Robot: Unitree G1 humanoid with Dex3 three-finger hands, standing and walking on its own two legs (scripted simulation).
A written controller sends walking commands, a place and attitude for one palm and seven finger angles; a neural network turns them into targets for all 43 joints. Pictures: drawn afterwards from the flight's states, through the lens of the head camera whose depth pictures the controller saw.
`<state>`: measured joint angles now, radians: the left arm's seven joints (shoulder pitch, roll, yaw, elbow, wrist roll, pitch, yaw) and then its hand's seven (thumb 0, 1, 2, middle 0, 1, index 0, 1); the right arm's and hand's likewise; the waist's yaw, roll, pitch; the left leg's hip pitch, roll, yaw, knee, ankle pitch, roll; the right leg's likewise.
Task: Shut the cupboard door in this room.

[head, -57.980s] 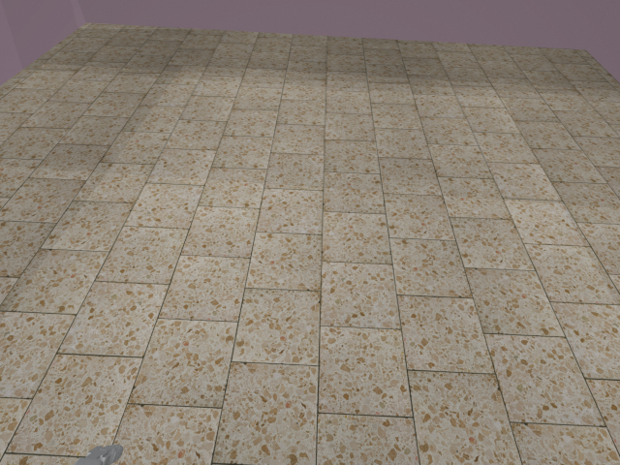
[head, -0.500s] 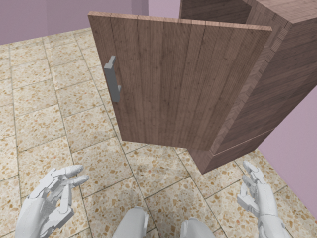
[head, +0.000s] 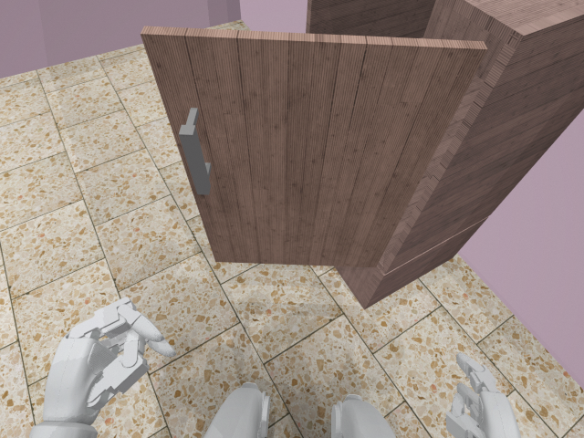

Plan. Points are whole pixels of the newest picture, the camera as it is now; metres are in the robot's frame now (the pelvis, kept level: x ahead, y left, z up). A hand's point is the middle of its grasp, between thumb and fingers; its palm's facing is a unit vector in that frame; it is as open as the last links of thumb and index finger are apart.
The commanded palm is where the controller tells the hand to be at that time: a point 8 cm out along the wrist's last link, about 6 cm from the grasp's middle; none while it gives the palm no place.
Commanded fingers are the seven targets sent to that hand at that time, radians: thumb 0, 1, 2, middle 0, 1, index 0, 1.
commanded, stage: raise the hand and make a fist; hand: left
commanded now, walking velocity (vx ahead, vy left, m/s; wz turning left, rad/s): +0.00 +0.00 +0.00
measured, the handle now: (198, 153) +0.50 +0.19 +0.06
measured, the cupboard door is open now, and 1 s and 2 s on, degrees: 59 59 59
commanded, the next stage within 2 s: bring the fist close to the handle in 0.88 s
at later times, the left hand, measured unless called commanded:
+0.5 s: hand (123, 333) +0.23 +0.21 +0.06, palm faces +0.04 -1.00 -0.02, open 3.1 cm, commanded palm +0.20 +0.26 +0.07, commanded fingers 0.00 0.90 0.90 -1.30 -1.50 -1.30 -1.50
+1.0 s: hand (146, 327) +0.23 +0.19 +0.06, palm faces +0.04 -1.00 -0.02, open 3.1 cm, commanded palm +0.22 +0.24 +0.07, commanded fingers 0.00 0.90 0.90 -1.30 -1.50 -1.30 -1.50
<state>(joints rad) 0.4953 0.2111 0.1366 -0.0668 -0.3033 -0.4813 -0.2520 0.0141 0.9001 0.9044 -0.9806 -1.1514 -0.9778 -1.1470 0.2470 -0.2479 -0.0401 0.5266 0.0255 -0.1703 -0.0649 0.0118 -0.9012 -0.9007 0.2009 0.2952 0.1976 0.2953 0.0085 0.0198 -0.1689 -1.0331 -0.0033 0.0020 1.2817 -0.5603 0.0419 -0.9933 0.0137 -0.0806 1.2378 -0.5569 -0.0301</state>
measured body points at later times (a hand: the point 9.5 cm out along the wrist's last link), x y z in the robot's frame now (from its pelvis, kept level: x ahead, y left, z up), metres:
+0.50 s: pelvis +0.01 +0.02 +0.01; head +0.07 +0.04 +0.46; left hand +0.22 +0.26 +0.07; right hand +0.20 -0.20 -0.06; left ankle +0.03 +0.09 -0.63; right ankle +0.02 -0.11 -0.63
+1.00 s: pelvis +0.01 +0.00 +0.01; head +0.08 +0.01 +0.46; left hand +0.23 +0.24 +0.07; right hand +0.20 -0.24 -0.06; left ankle +0.03 +0.09 -0.63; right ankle +0.02 -0.11 -0.63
